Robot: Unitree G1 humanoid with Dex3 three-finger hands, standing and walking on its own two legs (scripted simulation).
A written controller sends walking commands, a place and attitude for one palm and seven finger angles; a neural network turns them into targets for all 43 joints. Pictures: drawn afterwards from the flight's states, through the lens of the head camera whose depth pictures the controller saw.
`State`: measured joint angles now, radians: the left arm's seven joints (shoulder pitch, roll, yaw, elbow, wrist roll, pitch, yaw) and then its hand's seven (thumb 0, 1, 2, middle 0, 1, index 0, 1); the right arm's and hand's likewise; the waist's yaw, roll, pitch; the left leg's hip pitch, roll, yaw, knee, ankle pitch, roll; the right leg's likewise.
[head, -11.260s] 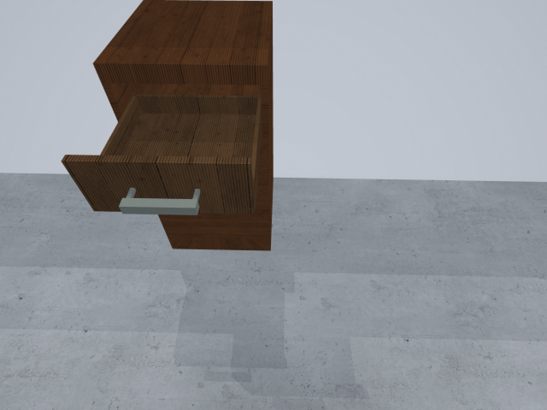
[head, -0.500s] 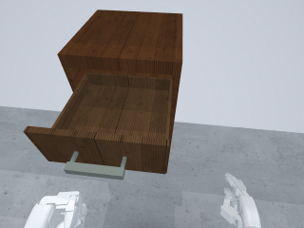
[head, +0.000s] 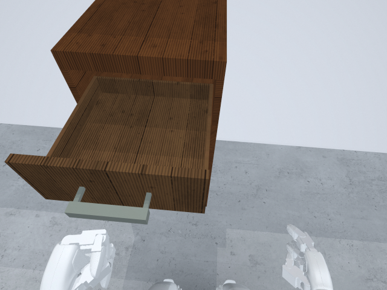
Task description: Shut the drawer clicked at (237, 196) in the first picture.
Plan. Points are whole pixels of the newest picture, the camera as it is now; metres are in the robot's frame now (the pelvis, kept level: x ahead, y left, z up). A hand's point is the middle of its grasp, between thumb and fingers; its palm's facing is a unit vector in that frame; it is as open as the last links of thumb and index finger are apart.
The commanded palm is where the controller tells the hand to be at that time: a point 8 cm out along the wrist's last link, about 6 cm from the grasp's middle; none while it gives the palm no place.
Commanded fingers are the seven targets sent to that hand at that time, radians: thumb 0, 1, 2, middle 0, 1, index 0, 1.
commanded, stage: bring the fist close to the handle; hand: left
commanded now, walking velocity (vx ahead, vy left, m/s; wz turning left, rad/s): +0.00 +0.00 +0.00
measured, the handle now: (111, 203) +0.29 +0.19 +0.02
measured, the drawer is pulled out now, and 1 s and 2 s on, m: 0.30 0.30 0.23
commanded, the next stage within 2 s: push the drawer shut in 0.88 s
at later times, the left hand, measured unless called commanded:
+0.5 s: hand (126, 249) +0.20 +0.14 +0.02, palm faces -0.05 -1.00 -0.02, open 3.3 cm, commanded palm +0.17 +0.20 +0.02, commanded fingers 0.00 0.90 0.90 -1.40 -1.60 -1.40 -1.60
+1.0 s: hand (124, 248) +0.20 +0.14 +0.02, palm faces -0.03 -1.00 -0.03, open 3.3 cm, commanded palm +0.18 +0.20 +0.02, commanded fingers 0.00 0.90 0.90 -1.40 -1.60 -1.40 -1.60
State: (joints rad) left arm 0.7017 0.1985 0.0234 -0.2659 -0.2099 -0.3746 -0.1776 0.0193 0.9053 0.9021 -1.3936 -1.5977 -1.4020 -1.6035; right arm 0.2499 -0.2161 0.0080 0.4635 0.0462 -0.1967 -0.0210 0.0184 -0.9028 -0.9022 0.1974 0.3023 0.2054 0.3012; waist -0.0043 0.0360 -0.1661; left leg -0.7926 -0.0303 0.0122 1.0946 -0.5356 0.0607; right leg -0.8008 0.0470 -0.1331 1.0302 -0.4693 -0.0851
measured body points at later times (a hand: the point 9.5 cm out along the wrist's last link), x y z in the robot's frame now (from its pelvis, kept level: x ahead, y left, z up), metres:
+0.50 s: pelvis +0.00 +0.00 -0.03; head +0.08 +0.01 +0.41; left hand +0.20 +0.20 +0.02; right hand +0.19 -0.23 -0.10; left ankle +0.00 +0.08 -0.66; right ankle +0.02 -0.07 -0.66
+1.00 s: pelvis +0.00 +0.00 -0.03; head +0.08 +0.00 +0.41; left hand +0.20 +0.20 +0.02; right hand +0.19 -0.23 -0.10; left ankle +0.00 +0.08 -0.66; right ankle +0.02 -0.07 -0.66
